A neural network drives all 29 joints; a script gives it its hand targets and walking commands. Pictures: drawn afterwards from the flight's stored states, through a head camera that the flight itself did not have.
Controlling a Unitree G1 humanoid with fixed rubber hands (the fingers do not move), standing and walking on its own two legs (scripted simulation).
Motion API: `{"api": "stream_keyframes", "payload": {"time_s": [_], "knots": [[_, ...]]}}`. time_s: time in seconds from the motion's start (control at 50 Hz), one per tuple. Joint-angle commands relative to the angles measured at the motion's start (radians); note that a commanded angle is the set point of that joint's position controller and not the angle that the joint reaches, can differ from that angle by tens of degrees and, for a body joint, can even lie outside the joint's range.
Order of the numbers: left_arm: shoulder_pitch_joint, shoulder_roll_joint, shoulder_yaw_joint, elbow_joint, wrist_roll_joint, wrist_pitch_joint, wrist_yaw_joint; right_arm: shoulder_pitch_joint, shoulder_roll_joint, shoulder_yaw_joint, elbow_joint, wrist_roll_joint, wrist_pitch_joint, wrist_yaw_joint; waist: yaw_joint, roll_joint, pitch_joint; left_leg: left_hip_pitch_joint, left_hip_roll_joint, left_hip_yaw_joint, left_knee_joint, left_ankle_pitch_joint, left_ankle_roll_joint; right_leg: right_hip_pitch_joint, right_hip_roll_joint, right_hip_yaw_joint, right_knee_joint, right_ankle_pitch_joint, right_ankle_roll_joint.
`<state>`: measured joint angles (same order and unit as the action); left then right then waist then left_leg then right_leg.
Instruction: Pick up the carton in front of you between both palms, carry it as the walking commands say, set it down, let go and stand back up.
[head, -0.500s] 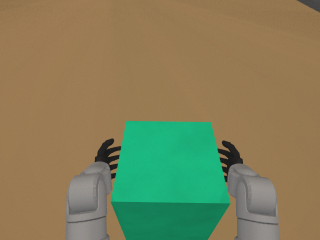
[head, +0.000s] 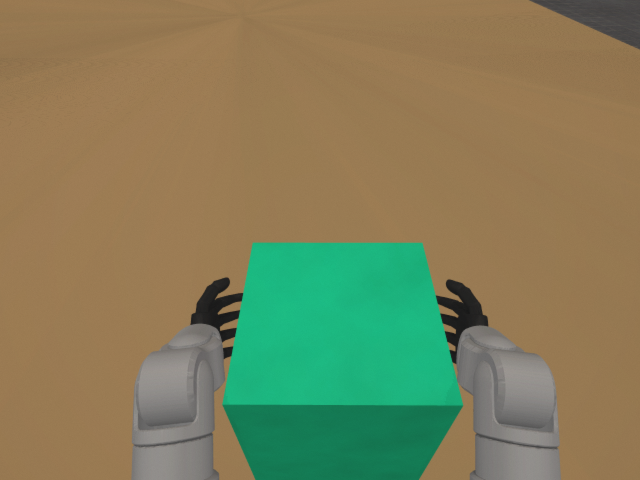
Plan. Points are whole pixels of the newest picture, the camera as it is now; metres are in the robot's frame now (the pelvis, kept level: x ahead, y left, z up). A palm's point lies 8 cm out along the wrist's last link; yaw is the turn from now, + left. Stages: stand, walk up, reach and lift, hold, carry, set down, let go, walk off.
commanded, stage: carry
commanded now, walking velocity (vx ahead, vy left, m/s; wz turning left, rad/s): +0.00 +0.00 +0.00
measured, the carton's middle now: (336, 367) +0.28 +0.00 +0.02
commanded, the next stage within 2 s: hold in 1.02 s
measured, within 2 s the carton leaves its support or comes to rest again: neither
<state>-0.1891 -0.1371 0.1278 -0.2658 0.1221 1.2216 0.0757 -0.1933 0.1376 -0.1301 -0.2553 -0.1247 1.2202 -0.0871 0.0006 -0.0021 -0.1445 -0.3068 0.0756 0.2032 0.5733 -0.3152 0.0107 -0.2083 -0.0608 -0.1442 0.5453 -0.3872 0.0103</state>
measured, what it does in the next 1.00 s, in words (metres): shifts its weight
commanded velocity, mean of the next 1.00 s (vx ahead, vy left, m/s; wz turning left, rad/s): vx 0.00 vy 0.00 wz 0.00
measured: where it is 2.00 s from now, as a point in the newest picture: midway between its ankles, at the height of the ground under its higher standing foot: outside the picture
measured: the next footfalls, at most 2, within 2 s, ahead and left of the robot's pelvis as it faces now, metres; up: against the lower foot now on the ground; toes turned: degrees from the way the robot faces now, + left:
none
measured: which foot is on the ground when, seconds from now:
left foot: down 0.00-1.00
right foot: down 0.00-1.00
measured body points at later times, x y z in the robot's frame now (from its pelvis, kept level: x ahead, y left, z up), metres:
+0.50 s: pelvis -0.03 +0.00 +0.00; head -0.07 +0.00 +0.45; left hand +0.25 +0.15 +0.06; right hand +0.25 -0.15 +0.06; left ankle -0.01 +0.10 -0.73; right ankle -0.07 -0.11 -0.73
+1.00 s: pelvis -0.05 +0.00 +0.00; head -0.07 +0.00 +0.45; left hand +0.25 +0.15 +0.04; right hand +0.26 -0.15 +0.04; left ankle -0.01 +0.10 -0.73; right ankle -0.07 -0.11 -0.73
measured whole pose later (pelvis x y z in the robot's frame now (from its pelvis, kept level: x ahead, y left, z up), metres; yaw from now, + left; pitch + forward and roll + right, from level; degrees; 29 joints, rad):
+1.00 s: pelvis -0.05 +0.00 +0.00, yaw +0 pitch +2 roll +0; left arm -0.25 -0.15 0.20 0.19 0.25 0.72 0.00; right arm -0.26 0.15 -0.21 0.21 -0.25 0.72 -0.01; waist 0.00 0.00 -0.10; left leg -0.33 0.08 0.20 0.51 -0.20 0.02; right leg -0.25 -0.05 -0.15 0.52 -0.30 -0.01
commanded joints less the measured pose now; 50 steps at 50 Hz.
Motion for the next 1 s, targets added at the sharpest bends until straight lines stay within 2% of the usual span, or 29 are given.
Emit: {"api": "stream_keyframes", "payload": {"time_s": [0.0,0.12,0.3,0.54,0.66,0.72,0.8,0.88,0.98], "knots": [[-0.475,-0.892,-0.719,-0.047,-0.404,0.000,-0.247,-0.484,0.901,0.723,-0.061,0.414,-0.001,0.255,-0.002,-0.009,-0.251,0.169,0.098,-0.092,-0.004,0.545,0.003,0.055,-0.106,0.071,-0.017,0.626,-0.010],[-0.456,-0.894,-0.728,0.015,-0.376,-0.037,-0.255,-0.466,0.904,0.733,-0.001,0.387,-0.036,0.265,-0.001,-0.005,-0.212,0.149,0.101,-0.099,-0.030,0.472,0.005,0.038,-0.104,0.076,-0.040,0.539,-0.014],[-0.462,-0.868,-0.687,0.096,-0.309,-0.160,-0.258,-0.474,0.876,0.692,0.081,0.324,-0.159,0.267,0.000,-0.001,-0.162,0.130,0.105,-0.113,-0.093,0.329,0.008,0.009,-0.101,0.089,-0.098,0.367,-0.027],[-0.470,-0.820,-0.517,0.300,-0.150,-0.376,-0.259,-0.482,0.820,0.525,0.287,0.167,-0.379,0.273,-0.004,0.002,-0.149,0.112,0.105,-0.123,-0.135,0.229,0.007,-0.027,-0.099,0.098,-0.132,0.238,-0.035],[-0.536,-0.844,-0.409,0.453,-0.071,-0.513,-0.270,-0.556,0.843,0.417,0.443,0.090,-0.516,0.284,-0.003,0.004,-0.164,0.108,0.105,-0.124,-0.142,0.209,0.006,-0.030,-0.098,0.098,-0.134,0.215,-0.037],[-0.568,-0.878,-0.393,0.496,-0.057,-0.566,-0.277,-0.590,0.877,0.398,0.490,0.075,-0.569,0.292,-0.002,0.005,-0.181,0.114,0.104,-0.124,-0.140,0.214,0.008,-0.025,-0.098,0.098,-0.130,0.215,-0.038],[-0.572,-0.906,-0.418,0.493,-0.065,-0.585,-0.281,-0.589,0.906,0.416,0.491,0.078,-0.588,0.297,-0.001,0.007,-0.207,0.128,0.104,-0.124,-0.132,0.243,0.010,-0.016,-0.096,0.098,-0.120,0.230,-0.037],[-0.535,-0.912,-0.479,0.432,-0.103,-0.550,-0.279,-0.548,0.913,0.472,0.425,0.115,-0.552,0.294,-0.001,0.009,-0.221,0.139,0.107,-0.125,-0.124,0.280,0.011,-0.012,-0.096,0.098,-0.108,0.255,-0.035],[-0.504,-0.881,-0.467,0.421,-0.100,-0.516,-0.277,-0.516,0.882,0.462,0.415,0.112,-0.517,0.290,-0.001,0.005,-0.205,0.129,0.108,-0.123,-0.121,0.291,0.010,-0.018,-0.097,0.097,-0.105,0.267,-0.032]]}}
